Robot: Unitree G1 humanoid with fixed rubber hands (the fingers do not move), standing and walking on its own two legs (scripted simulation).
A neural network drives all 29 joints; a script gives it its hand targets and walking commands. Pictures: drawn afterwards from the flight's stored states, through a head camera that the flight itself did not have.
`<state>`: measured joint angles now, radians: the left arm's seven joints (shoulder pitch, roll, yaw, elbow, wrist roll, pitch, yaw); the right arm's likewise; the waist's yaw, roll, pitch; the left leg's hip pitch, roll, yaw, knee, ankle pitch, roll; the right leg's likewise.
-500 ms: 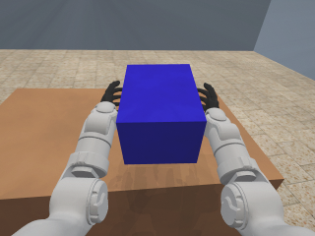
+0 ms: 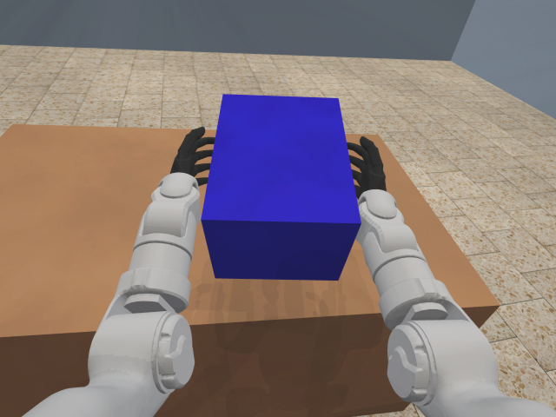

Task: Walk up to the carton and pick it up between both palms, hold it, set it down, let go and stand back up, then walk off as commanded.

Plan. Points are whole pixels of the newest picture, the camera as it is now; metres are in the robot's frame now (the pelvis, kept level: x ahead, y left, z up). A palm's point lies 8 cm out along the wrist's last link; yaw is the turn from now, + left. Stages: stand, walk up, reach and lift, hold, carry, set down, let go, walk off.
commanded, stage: set down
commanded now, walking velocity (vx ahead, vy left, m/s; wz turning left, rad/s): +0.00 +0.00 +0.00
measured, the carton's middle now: (279, 184) +0.40 +0.03 +0.18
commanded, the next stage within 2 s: none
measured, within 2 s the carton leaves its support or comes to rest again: neither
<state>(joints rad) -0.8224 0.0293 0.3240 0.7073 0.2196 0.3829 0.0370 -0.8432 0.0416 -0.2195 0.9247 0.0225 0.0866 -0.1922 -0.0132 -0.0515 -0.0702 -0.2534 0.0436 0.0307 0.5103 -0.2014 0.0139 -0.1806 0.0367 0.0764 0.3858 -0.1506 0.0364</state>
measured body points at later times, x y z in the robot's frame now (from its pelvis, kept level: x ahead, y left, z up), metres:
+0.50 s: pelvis +0.03 +0.00 +0.00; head +0.00 +0.04 +0.45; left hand +0.44 +0.17 +0.14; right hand +0.44 -0.10 +0.17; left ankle +0.05 +0.11 -0.74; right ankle +0.04 -0.14 -0.74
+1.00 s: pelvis +0.03 +0.00 +0.00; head +0.01 +0.04 +0.45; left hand +0.44 +0.16 +0.11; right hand +0.44 -0.11 +0.14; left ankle +0.05 +0.11 -0.74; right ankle +0.04 -0.14 -0.74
